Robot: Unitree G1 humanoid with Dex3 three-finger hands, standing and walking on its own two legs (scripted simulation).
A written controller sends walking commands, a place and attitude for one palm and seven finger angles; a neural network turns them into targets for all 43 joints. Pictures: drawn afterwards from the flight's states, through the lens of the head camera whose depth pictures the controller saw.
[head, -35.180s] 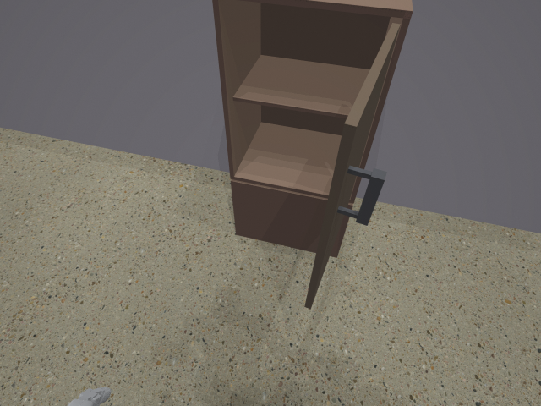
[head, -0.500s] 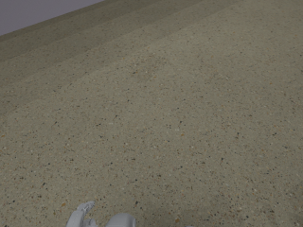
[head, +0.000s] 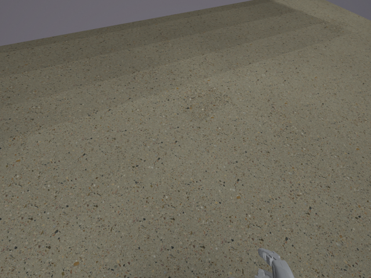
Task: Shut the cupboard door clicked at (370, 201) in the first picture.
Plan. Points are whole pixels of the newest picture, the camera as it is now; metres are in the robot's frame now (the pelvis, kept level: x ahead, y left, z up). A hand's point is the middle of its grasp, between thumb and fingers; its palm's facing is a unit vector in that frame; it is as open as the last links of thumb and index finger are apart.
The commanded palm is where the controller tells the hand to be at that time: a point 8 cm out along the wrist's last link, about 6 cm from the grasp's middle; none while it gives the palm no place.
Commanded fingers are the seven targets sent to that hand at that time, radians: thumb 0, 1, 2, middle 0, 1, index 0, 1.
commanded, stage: turn to face it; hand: left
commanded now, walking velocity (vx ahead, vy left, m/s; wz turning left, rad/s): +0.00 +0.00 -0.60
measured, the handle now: out of the picture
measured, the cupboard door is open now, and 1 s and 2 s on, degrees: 54 54 54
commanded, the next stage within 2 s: none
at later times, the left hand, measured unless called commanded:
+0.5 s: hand (131, 271) +0.15 +0.15 -0.17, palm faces -0.24 -0.95 -0.22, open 7.4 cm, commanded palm none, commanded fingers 0.00 0.90 0.90 -0.20 -0.30 -0.20 -0.30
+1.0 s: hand (158, 228) +0.26 +0.10 -0.16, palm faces -0.58 -0.78 -0.23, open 7.4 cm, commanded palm none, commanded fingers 0.00 0.90 0.90 -0.20 -0.30 -0.20 -0.30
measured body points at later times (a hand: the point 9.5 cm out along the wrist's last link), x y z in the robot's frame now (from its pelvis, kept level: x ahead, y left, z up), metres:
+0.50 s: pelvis +0.03 -0.02 +0.00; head +0.07 -0.02 +0.45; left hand +0.16 +0.20 -0.15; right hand +0.03 -0.31 -0.13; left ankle +0.06 +0.11 -0.70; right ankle +0.00 -0.14 -0.74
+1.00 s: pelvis +0.04 +0.00 +0.00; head +0.08 -0.02 +0.45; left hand +0.29 +0.14 -0.14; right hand -0.08 -0.22 -0.14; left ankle +0.10 +0.10 -0.74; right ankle -0.05 -0.10 -0.71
